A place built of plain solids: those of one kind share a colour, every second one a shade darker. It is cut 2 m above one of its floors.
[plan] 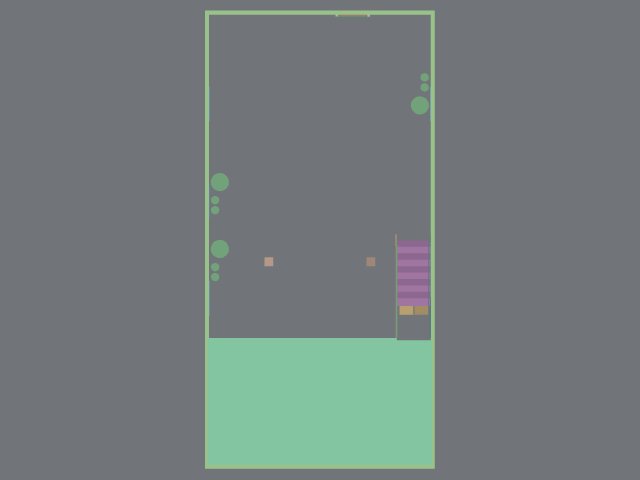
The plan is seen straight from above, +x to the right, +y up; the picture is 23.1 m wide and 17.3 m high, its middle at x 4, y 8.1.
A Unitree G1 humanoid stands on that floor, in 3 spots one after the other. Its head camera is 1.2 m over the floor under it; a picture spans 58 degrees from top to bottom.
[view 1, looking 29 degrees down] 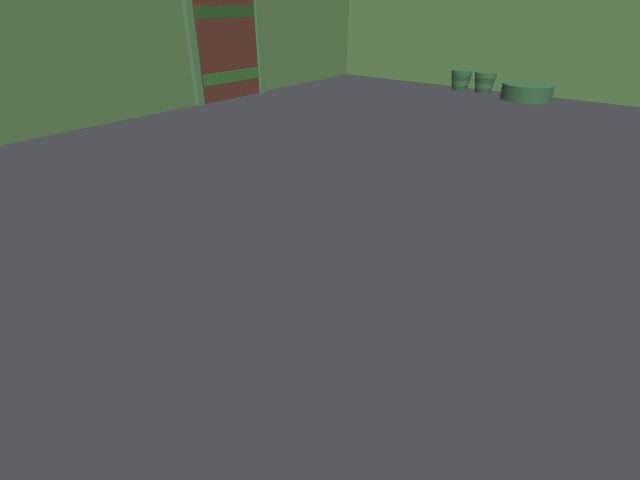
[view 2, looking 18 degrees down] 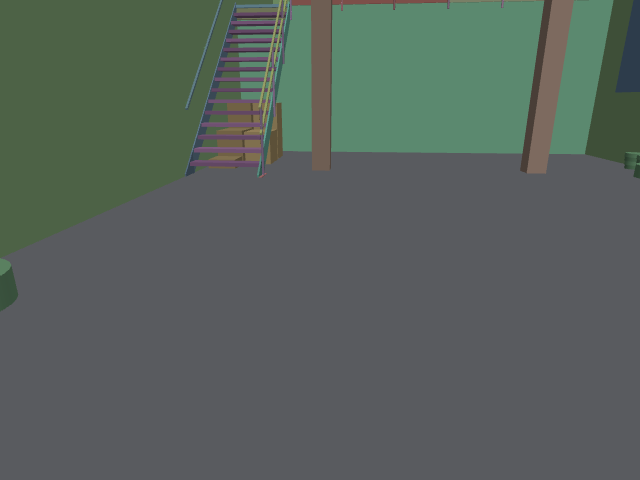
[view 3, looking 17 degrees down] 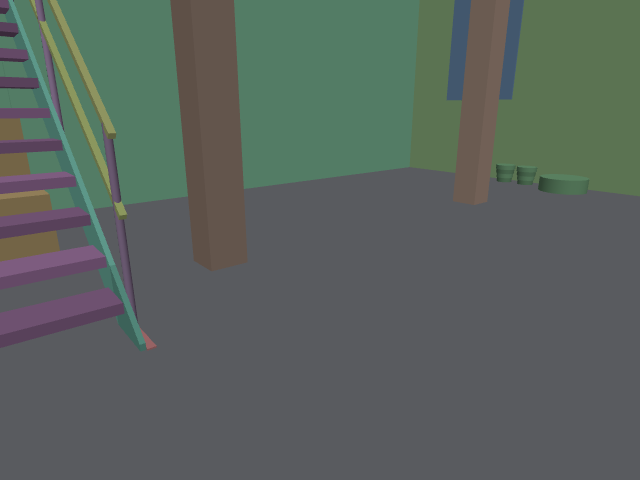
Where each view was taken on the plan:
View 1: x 1.00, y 11.38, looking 38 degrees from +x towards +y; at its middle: ground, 2.48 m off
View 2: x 5.18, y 15.12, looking -85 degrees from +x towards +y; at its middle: ground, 3.88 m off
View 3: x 7.35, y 10.38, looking -130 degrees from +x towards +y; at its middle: ground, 4.10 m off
